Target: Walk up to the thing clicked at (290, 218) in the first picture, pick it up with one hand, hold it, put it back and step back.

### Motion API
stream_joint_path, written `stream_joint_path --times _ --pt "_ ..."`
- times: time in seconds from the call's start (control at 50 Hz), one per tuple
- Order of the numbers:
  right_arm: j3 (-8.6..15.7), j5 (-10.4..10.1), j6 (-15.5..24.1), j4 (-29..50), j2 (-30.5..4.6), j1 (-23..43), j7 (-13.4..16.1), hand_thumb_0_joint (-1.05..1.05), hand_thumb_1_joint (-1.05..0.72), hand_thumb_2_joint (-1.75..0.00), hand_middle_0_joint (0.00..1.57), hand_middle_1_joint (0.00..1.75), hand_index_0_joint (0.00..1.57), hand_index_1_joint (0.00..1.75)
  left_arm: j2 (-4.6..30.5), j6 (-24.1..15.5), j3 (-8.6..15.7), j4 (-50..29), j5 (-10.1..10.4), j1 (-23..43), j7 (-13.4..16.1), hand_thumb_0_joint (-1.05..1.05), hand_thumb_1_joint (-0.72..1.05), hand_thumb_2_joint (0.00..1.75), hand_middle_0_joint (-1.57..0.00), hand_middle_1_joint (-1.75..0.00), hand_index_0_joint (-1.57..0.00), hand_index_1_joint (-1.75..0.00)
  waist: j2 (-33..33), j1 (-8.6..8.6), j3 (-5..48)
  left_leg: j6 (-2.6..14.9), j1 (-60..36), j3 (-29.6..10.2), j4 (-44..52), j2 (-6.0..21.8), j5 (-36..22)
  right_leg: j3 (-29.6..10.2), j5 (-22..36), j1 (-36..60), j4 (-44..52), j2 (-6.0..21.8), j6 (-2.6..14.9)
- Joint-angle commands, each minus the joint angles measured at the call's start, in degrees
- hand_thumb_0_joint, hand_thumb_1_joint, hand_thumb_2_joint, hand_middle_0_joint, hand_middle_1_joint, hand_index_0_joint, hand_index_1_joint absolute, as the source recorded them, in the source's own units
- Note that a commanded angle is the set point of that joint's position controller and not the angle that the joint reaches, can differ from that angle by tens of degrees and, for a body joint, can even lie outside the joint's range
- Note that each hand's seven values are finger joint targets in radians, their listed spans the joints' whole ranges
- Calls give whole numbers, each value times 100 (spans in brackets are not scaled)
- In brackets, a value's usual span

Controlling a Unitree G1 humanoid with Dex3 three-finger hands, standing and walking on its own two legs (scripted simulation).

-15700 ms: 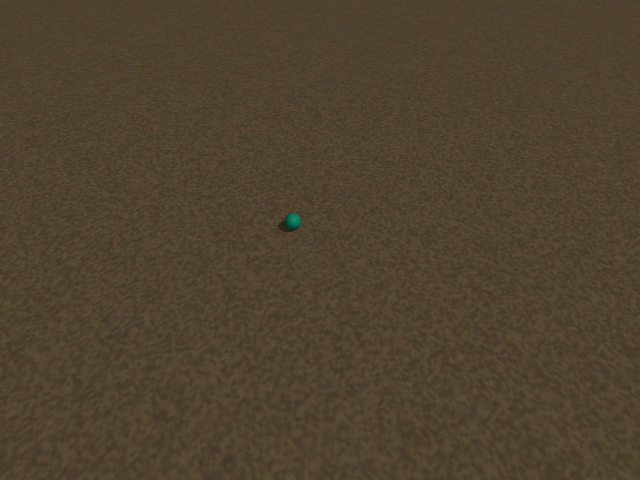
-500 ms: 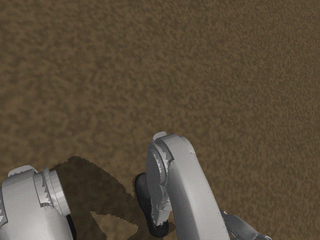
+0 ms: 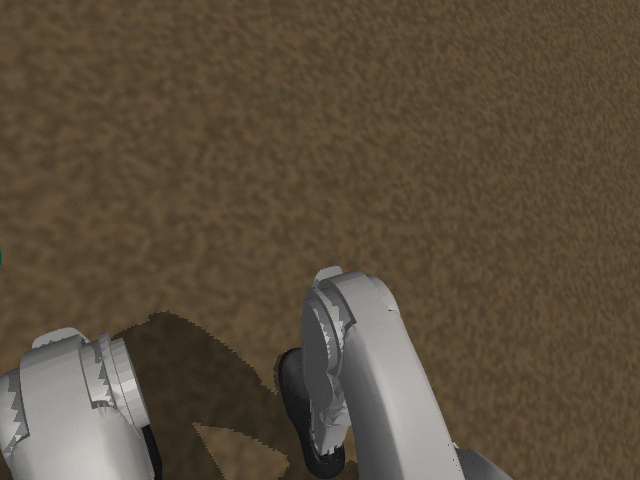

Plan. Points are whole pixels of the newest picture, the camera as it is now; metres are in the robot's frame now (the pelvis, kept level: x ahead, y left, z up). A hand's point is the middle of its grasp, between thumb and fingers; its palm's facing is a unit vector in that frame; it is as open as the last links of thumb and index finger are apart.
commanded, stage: settle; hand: left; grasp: from above
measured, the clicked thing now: out of the picture +0.41 +0.33 -0.25
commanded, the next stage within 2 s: lift in 0.60 s
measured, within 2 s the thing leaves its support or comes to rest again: neither
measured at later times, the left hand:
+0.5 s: hand out of the picture +0.38 +0.33 -0.14, palm faces -0.45 -0.13 -0.88, open 9.7 cm
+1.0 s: hand out of the picture +0.36 +0.34 -0.07, palm faces -0.46 -0.12 -0.88, open 9.7 cm
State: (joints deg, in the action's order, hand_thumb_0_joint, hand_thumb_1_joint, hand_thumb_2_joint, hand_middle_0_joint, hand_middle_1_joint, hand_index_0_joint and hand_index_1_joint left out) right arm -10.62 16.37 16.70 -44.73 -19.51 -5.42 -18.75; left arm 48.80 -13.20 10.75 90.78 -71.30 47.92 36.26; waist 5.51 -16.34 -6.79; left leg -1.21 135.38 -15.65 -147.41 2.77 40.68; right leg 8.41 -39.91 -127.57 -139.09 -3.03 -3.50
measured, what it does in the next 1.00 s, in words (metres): rises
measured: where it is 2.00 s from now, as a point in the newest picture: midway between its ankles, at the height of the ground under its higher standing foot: (238, 469)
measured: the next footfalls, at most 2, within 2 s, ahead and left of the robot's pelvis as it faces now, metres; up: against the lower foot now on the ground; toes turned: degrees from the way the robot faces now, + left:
none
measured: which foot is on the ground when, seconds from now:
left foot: down 0.00-1.00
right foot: down 0.00-1.00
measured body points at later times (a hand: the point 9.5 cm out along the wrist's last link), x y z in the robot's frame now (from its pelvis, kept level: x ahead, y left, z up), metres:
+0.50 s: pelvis +0.00 -0.01 +0.03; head +0.21 +0.08 +0.42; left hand +0.40 +0.34 -0.09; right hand +0.12 -0.26 -0.08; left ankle +0.06 +0.13 -0.26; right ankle +0.11 -0.12 -0.26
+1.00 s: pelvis -0.01 -0.01 +0.07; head +0.19 +0.07 +0.47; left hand +0.39 +0.34 -0.02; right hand +0.09 -0.27 -0.04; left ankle +0.06 +0.13 -0.26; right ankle +0.11 -0.12 -0.26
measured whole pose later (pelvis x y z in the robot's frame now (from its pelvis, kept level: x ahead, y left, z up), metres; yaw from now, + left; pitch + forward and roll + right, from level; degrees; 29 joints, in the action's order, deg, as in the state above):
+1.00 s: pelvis -0.01 -0.01 +0.07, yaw +7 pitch +33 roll -7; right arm 0.7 5.0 3.6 -43.0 -16.5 -10.6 -8.6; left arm 35.2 -8.1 3.5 67.3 -66.9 42.3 15.4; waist -2.1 -9.0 6.5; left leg -0.1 128.1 -7.1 -130.5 2.4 36.3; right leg 2.9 -38.5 -122.4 -127.4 0.1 -2.3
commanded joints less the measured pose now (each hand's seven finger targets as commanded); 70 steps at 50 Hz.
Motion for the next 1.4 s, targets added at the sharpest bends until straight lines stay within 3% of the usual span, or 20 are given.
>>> stream_joint_path --times 0.0,0.02,0.06,0.14,0.2,0.28,0.34,0.42,0.44,0.62,0.66,0.7,0.74,0.78,0.86,1.0,1.18,1.32,1.36,1.38 --pt "759 -261 -56 29 -1588 -797 30 0 -91 -90 20 30 20 30 1201 32 28 -1602 206 1267 201 0 56 62 -91 -68 -95 -65 -3243 245 4628 68 -3362 881 1707 16 -1428 561 1692 1807 1245 -212 537" --pt "822 -278 -67 -8 -1576 -815 14 0 -91 -90 20 30 20 30 1064 90 -59 -1387 174 1259 168 0 56 62 -90 -69 -94 -65 -3134 116 4379 68 -3272 883 1673 17 -1322 589 1642 1582 1200 -201 521" --pt "964 -388 -142 -9 -1588 -905 33 0 -90 -90 20 30 20 30 1161 175 111 -1972 178 1416 135 0 58 63 -91 -68 -95 -64 -3281 276 4670 45 -3453 889 1807 -6 -1419 558 1690 1544 1218 -154 537" --pt "1095 -595 -323 1 -1419 -928 47 0 -91 -90 20 30 20 30 505 456 -315 -1807 241 1420 -103 0 59 64 -95 -66 -97 -64 -2842 248 4598 148 -3168 1026 1913 -36 -1292 404 1616 1460 1466 -158 536" --pt "1150 -652 -399 -30 -1368 -985 130 0 -91 -90 20 30 20 30 461 554 -361 -1799 263 1522 -353 0 56 66 -93 -68 -95 -65 -2610 338 4545 194 -3061 1055 2019 -75 -1127 318 1414 1471 1591 -118 539" --pt "1187 -751 -523 27 -1245 -997 242 0 -91 -91 20 30 20 30 143 608 -595 -1693 380 1644 -683 0 55 68 -94 -70 -96 -68 -2069 293 4526 262 -2870 1092 2070 -112 -970 191 1216 1581 1788 -99 528" --pt "1197 -776 -598 103 -1233 -1064 356 0 -91 -90 20 30 20 30 331 563 -515 -1907 361 1680 -912 0 57 71 -95 -73 -97 -71 -1985 378 4559 280 -2923 1158 2162 -159 -1015 162 1226 1731 1879 -43 513" --pt "1243 -847 -757 183 -1120 -1052 504 0 -92 -91 20 30 20 30 242 461 -517 -2133 395 1679 -1093 0 57 74 -96 -73 -98 -72 -1949 467 4810 269 -3025 1237 2222 -170 -1080 26 1260 1924 1992 -40 525" --pt "1265 -863 -798 206 -1115 -1056 550 0 -92 -91 20 30 20 30 453 426 -410 -2359 364 1804 -1101 0 57 73 -96 -73 -98 -72 -2003 532 4955 266 -3080 1242 2255 -182 -1071 -9 1206 1927 2010 -33 540" --pt "1358 -895 -1003 246 -1073 -1260 820 0 -91 -90 20 30 20 30 503 342 -298 -2705 260 1835 -1185 0 57 79 -98 -69 -98 -69 -1962 555 5137 262 -3387 1298 2510 -196 -1104 -14 1231 1981 2183 46 548" --pt "1381 -918 -1025 246 -1031 -1266 856 0 -91 -90 20 30 20 30 421 357 -402 -2582 272 1775 -1248 0 57 80 -97 -70 -97 -71 -2048 557 5087 259 -3452 1328 2548 -179 -1148 -72 1279 1989 2216 48 562" --pt "1390 -921 -1042 236 -1057 -1315 908 0 -94 -91 20 30 20 30 496 358 -318 -2669 267 1864 -1243 0 66 76 -106 -71 -106 -70 -2108 571 5073 249 -3481 1325 2629 -193 -1101 -31 1248 1919 2211 80 562" --pt "1408 -939 -1065 250 -1026 -1328 931 0 -92 -91 20 30 20 30 329 398 -397 -2560 328 1706 -1302 0 60 81 -102 -67 -102 -68 -2029 588 5041 256 -3479 1324 2722 -197 -966 -58 1061 1917 2333 66 577" --pt "1442 -984 -1100 294 -1044 -1360 963 0 -92 -91 20 30 20 30 485 459 -264 -2683 413 1564 -1382 0 60 79 -101 -67 -101 -67 -2062 729 5229 261 -3608 1350 2850 -218 -976 -72 1070 2061 2414 91 576" --pt "1533 -1095 -1182 345 -1019 -1362 1030 0 -92 -91 20 30 20 30 405 550 -388 -2984 521 1404 -1677 0 57 80 -99 -68 -99 -68 -2047 787 5249 262 -3775 1349 3069 -228 -887 -92 1017 2156 2549 101 587" --pt "1646 -1267 -1310 516 -937 -1386 1156 0 -92 -90 20 30 20 30 275 558 -426 -3965 644 1014 -1985 0 55 84 -97 -71 -97 -71 -1854 853 5407 278 -4152 1344 3439 -231 -1046 -169 1189 2576 2933 131 565" --pt "1748 -1433 -1436 808 -803 -1198 1404 0 -92 -90 20 30 20 30 15 717 -643 -4992 899 478 -2316 0 49 85 -90 -78 -91 -77 -1676 977 5328 282 -4610 1304 4185 -237 -630 -315 654 2993 3716 113 551" --pt "1762 -1596 -1514 939 -719 -981 1609 0 -91 -90 20 30 20 30 -354 984 -820 -5633 1104 -43 -2502 0 48 85 -88 -82 -89 -81 -1675 1041 5151 220 -5548 1055 5133 -208 -550 -286 756 3482 4213 151 518" --pt "1756 -1633 -1546 969 -727 -918 1676 0 -92 -90 20 30 20 30 -149 1082 -685 -5754 1089 -204 -2493 0 47 85 -87 -81 -88 -80 -1772 1139 5183 209 -5879 1050 5390 -202 -567 -319 790 3715 4404 161 511" --pt "1745 -1650 -1546 988 -704 -877 1701 0 -92 -90 20 30 20 30 -366 1115 -829 -5940 1108 -229 -2518 0 47 88 -88 -83 -89 -82 -1857 1111 5109 190 -6011 989 5603 -197 -538 -315 831 3794 4460 180 498"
